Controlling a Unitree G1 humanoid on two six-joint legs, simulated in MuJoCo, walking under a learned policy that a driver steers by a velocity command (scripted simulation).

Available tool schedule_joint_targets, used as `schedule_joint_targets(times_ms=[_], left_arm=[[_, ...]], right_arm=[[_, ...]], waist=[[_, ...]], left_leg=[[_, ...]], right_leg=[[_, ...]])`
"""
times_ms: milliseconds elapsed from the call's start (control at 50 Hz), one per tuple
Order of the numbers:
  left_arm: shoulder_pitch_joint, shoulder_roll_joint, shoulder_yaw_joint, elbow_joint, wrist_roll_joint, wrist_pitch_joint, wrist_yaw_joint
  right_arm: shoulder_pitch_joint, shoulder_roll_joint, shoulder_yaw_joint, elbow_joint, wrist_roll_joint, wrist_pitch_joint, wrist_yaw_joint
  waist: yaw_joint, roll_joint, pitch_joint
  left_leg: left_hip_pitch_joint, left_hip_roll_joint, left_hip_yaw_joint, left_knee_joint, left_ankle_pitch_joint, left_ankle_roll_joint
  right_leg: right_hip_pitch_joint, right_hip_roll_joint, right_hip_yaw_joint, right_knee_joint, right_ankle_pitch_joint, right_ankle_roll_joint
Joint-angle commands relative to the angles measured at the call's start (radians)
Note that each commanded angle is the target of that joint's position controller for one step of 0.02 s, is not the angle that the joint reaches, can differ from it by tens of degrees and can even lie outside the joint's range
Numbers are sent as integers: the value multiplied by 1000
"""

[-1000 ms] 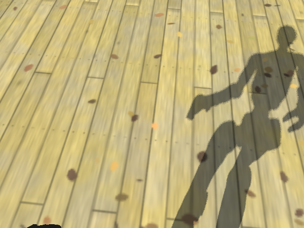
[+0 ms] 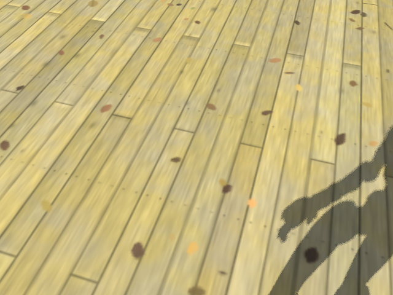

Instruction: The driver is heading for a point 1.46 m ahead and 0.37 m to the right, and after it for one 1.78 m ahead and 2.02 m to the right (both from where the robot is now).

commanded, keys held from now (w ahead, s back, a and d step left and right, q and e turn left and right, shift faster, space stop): no key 1.00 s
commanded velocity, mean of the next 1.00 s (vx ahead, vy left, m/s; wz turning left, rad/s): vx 0.00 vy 0.00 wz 0.00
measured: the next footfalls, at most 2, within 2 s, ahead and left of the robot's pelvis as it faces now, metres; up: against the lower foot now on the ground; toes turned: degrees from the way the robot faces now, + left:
left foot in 1.80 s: +0.45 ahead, +0.08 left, +0.00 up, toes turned +1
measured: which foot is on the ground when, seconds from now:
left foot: down 0.00-1.00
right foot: down 0.00-1.00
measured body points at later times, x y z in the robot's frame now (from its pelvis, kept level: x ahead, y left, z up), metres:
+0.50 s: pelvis +0.00 -0.01 +0.00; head +0.01 +0.00 +0.45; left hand +0.03 +0.25 -0.15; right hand +0.03 -0.26 -0.15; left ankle -0.03 +0.11 -0.74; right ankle +0.01 -0.16 -0.74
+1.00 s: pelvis +0.00 -0.01 +0.00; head +0.01 -0.01 +0.45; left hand +0.00 +0.23 -0.16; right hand -0.01 -0.25 -0.15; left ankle -0.03 +0.11 -0.74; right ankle +0.01 -0.16 -0.74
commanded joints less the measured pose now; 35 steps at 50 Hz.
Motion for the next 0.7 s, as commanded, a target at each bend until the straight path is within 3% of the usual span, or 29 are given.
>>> schedule_joint_targets(times_ms=[20,340,700], left_arm=[[7,112,22,-15,-1,-5,6],[27,85,15,78,-3,2,13],[80,52,1,126,-5,3,15]], right_arm=[[16,-107,-22,-18,1,-11,-5],[57,-95,-8,98,3,-11,-16],[108,-67,7,163,6,-11,-18]], waist=[[1,14,-27],[-3,7,4],[-7,5,24]], left_leg=[[-65,63,-51,-96,283,15],[-80,48,-26,-115,204,3],[-96,42,-10,-122,159,-2]], right_leg=[[71,-2,-2,-32,191,-18],[59,11,-10,-49,154,-25],[39,20,-13,-51,128,-32]])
